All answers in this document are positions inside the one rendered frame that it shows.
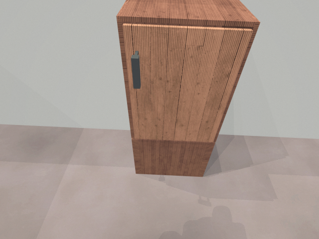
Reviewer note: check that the handle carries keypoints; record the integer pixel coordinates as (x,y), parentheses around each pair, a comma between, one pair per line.
(135,61)

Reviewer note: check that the cupboard door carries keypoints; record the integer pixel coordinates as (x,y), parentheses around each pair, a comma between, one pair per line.
(187,75)

